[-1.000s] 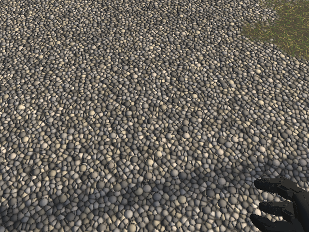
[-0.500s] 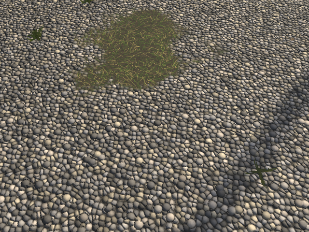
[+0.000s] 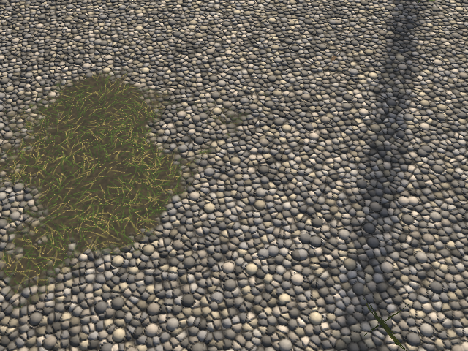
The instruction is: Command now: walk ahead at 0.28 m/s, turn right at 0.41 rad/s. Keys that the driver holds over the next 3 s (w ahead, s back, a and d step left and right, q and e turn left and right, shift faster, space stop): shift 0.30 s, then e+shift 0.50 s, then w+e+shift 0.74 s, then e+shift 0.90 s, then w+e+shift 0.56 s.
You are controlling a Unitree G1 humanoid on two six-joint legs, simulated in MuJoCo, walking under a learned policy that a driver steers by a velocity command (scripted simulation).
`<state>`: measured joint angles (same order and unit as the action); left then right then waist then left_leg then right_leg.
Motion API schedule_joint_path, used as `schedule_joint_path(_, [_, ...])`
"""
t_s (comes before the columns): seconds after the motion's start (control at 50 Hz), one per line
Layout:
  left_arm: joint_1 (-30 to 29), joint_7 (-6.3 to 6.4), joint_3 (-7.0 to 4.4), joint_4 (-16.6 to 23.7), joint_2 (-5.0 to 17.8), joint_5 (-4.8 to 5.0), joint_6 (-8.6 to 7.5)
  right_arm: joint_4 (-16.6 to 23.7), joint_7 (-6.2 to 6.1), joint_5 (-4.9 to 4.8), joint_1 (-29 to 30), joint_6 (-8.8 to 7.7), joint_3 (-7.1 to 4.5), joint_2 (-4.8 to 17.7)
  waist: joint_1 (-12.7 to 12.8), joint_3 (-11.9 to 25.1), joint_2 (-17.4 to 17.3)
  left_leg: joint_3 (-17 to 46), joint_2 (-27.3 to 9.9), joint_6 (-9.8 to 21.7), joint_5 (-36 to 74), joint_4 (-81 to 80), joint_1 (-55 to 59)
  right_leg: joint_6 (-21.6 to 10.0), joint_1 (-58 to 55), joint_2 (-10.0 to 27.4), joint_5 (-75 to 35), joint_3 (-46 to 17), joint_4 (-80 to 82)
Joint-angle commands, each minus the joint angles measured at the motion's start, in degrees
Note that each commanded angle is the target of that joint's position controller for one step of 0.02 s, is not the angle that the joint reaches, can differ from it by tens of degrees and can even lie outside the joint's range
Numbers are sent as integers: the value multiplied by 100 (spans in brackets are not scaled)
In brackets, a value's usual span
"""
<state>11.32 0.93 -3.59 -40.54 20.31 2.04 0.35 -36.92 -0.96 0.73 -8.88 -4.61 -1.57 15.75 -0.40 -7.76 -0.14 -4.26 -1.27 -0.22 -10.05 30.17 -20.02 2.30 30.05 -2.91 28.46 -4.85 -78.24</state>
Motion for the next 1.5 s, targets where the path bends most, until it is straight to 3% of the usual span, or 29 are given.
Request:
schedule_joint_path(0.02, [362, 31, 64, 451, -103, -52, 36, 151, 47, -79, 112, -115, -249, 791, 176, 822, -344, 1249, -1490, 1252, 3526, -1356, 668, 27, 258, 494, -315, -28, 1568])
schedule_joint_path(0.1, [69, -173, 132, 439, -91, -132, -72, -93, 24, -252, 228, -48, -340, 1030, 148, 1440, -581, 481, -1247, 1149, 3404, -1273, 678, -75, -1085, 414, -2326, 126, 3677])
schedule_joint_path(0.2, [-241, -164, -70, 486, 351, -272, -77, -406, 70, -272, -40, -18, -283, 951, 218, 1287, -282, 278, -989, 680, 1882, -303, 437, -587, -2269, 231, -3182, 263, 5034])
schedule_joint_path(0.22, [-127, -85, -172, 537, 753, -306, -74, -441, 87, -112, -308, -29, -208, 779, 207, 1445, 330, -65, -581, 303, 948, 531, 100, -847, -2829, 857, -5378, -363, 5141])
schedule_joint_path(0.24, [-167, 4, -83, 669, 763, -479, -25, -381, 143, 41, -876, -2, -27, 431, -45, 2118, 1348, -26, -110, -137, -2212, 1880, -657, -1959, -3639, 2327, -6730, -1989, 5159])
schedule_joint_path(0.26, [-148, -18, 93, 564, 123, -406, -10, -461, 169, -57, -812, 133, -40, 587, 119, 2477, 1112, 586, -259, -296, -3067, 2414, -644, -2307, -3399, 2374, -5762, -2163, 5308])
schedule_joint_path(0.3, [-526, -84, 74, 431, 154, -278, -31, -455, 114, -144, -474, 308, -135, 841, 49, 1848, 714, 646, -348, -380, -2810, 2505, -864, -1861, -2819, 1821, -4340, -1707, 5537])
schedule_joint_path(0.36, [-807, -34, -203, 463, 852, -230, 33, -433, -95, -58, -347, 448, -251, 1011, -53, 1385, 606, 563, -54, -499, -2209, 2581, -679, -1756, -1838, 1562, -3991, -1697, 5776])
schedule_joint_path(0.54, [-973, 171, -368, 549, 568, -21, 243, -431, -15, -76, -475, 425, -218, 610, -309, 1672, 820, 696, 423, -214, -583, -66, 788, -1259, -1194, 892, -2486, -2070, 5741])
schedule_joint_path(0.56, [-926, 192, -351, 549, 473, 26, 279, -528, -1, -49, -779, 441, -289, 759, -433, 1635, 656, 688, 174, -74, -166, -716, 1469, -953, -673, 634, -1855, -1904, 5473])
schedule_joint_path(0.58, [-777, 176, -258, 619, 34, 13, 284, -500, -23, 117, -880, 494, -440, 1337, -317, 1510, -631, 2006, -1247, 468, -513, -1270, 2097, -529, 525, -16, -385, -1095, 4105])
schedule_joint_path(0.6, [-725, 146, -346, 737, 226, -27, 182, -312, -7, 372, -344, 488, -514, 1550, -184, 1144, -1715, 3393, -2411, 1256, -132, -1743, 1244, -274, 1162, -408, 416, -519, 2925])
schedule_joint_path(0.62, [-483, 124, -518, 578, 765, -84, 146, -63, -63, 382, 156, 442, -410, 1217, 26, 1014, -1138, 3003, -2333, 1352, -56, -1732, 1041, -155, 995, 38, 91, -598, 2009])
schedule_joint_path(0.64, [-220, 127, -592, 389, 839, -48, 184, 30, -115, 284, 554, 412, -338, 907, 216, 906, -843, 2324, -1890, 1070, -12, -1618, 909, -108, 865, 60, -297, -476, 1639])
schedule_joint_path(0.68, [148, 180, -569, 185, 593, -94, 321, 107, -194, 71, 817, 389, -276, 697, 282, 772, -744, 1436, -1472, 807, 400, -1452, 1102, 77, 1032, 191, -828, -302, 940])
schedule_joint_path(0.8, [-519, 8, -350, 789, 140, -34, 291, -54, -257, 82, 65, 540, -359, 857, -288, 836, -825, 411, -1510, 1155, 1489, -1395, 2015, 449, 1167, 717, -1189, 366, 1881])
schedule_joint_path(0.88, [-798, -208, -323, 1116, 232, -6, 256, -125, -122, -82, -335, 400, -566, 1265, -488, 952, -840, 852, -2109, 1157, -1644, -2169, 2425, 206, 1307, 1000, -919, 542, 2291])
schedule_joint_path(1.02, [-1262, -390, -221, 1255, -41, 35, 152, -326, 31, -140, -609, 183, -723, 1381, -467, 517, -552, 31, -2198, 879, -1719, -2336, 2772, -334, 1194, 1153, -635, 771, 2942])
schedule_joint_path(1.04, [-1496, -646, -165, 1328, 8, -621, 288, -419, 143, 207, -948, 287, -596, 1143, -559, 696, -467, -515, -2104, 638, -1899, -2102, 2610, -441, 662, 834, -627, 1116, 3381])
schedule_joint_path(1.08, [-1547, -792, -160, 1332, -1, -515, 302, -421, 208, 152, -896, 406, -588, 1218, -484, 565, -797, -891, -1996, 458, -1831, -1906, 2020, -635, -153, 630, -512, 1449, 3713])
schedule_joint_path(1.12, [-659, -690, -199, 1049, 101, -448, 268, -348, 233, 50, -612, 466, -604, 1391, 130, 640, -719, -1340, -1972, 355, -268, -861, 1391, -819, -1424, 262, -551, 1726, 4129])
schedule_joint_path(1.14, [632, -533, -338, 558, 346, -438, 216, -309, 254, 2, -509, 478, -567, 1317, 821, 1209, -94, -1759, -1656, 247, 1206, 961, 743, -999, -2987, -72, -569, 1630, 4353])
schedule_joint_path(1.16, [1881, -352, -499, 117, 876, -382, 136, -76, 274, 90, -149, 479, -425, 902, 1442, 1320, 1231, -1657, -1126, 50, -659, 3372, -1108, -1285, -4279, 643, 534, 59, 5121])
schedule_joint_path(1.18, [1543, -254, -531, 389, 1564, -275, 101, 683, 302, 231, 639, 377, -301, 481, 1233, 1035, 2303, -581, -139, -288, -2699, 4705, -3562, -1801, -4451, 1649, 1898, -3195, 6392])
schedule_joint_path(1.2, [1342, -209, -477, 488, 1403, -270, 52, 896, 305, 340, 1093, 309, -351, 861, 1244, 816, 1045, 377, -330, -294, -2126, 4913, -4098, -1911, -4286, 1989, 1107, -3531, 6697])
schedule_joint_path(1.24, [1071, -132, -329, 377, 1006, -343, -25, 535, 320, 275, 213, 177, -307, 945, 548, 567, 638, 425, -713, -257, -1178, 4167, -3397, -1862, -3576, 1704, 131, -2399, 6517])
schedule_joint_path(1.3, [545, -138, -167, 409, 698, -289, -249, 240, 358, 329, -214, 333, -310, 1060, 56, 399, 649, 410, -718, -413, -558, 3567, -2376, -1828, -2469, 995, -365, -1813, 6902])
schedule_joint_path(1.38, [1015, -192, -185, 111, 685, -280, -423, 501, 367, 184, 791, 388, -197, 804, 196, 25, 206, 257, -432, -528, 94, 2284, -2453, -1935, -2259, 726, -1615, -1637, 7136])
schedule_joint_path(1.5, [1218, -78, -267, -211, 904, -162, -530, 762, 351, 47, 1450, 284, -100, 700, 281, 275, 422, 415, -23, -170, 1096, 417, -946, -1610, -2634, 981, -4235, -1807, 6858])
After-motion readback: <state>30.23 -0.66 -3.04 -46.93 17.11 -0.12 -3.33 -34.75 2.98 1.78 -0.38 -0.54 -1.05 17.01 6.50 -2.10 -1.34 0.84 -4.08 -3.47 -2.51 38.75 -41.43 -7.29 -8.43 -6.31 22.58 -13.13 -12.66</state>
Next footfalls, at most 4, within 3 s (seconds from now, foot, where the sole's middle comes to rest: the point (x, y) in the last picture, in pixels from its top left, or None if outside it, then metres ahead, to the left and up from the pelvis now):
0.22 right None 0.25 -0.12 -0.77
0.56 left None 0.21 0.12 -0.77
1.14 right None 0.15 -0.19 -0.77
1.58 left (422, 290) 0.55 -0.48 -0.77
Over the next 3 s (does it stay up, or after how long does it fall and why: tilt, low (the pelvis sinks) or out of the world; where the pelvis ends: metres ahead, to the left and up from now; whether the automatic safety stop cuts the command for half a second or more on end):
stays up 0.28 -0.82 -0.03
